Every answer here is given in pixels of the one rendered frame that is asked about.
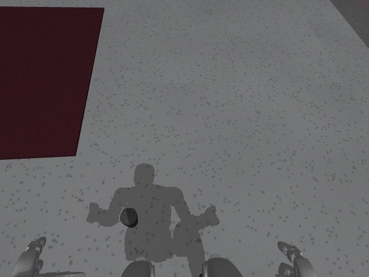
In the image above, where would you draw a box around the cup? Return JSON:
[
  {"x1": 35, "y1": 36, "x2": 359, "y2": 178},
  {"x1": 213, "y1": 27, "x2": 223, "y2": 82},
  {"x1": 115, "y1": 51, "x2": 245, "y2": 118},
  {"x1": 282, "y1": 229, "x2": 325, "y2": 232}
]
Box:
[{"x1": 120, "y1": 208, "x2": 138, "y2": 228}]

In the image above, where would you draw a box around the left robot hand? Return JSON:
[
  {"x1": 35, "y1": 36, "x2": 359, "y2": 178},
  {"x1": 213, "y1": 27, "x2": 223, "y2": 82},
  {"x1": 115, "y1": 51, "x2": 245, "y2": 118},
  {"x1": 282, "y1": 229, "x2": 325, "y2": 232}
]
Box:
[{"x1": 10, "y1": 237, "x2": 86, "y2": 277}]

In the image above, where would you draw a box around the right robot hand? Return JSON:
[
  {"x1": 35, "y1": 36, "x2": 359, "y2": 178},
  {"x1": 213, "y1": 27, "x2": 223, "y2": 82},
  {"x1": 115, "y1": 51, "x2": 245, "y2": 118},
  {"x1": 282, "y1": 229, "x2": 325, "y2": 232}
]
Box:
[{"x1": 275, "y1": 241, "x2": 318, "y2": 277}]

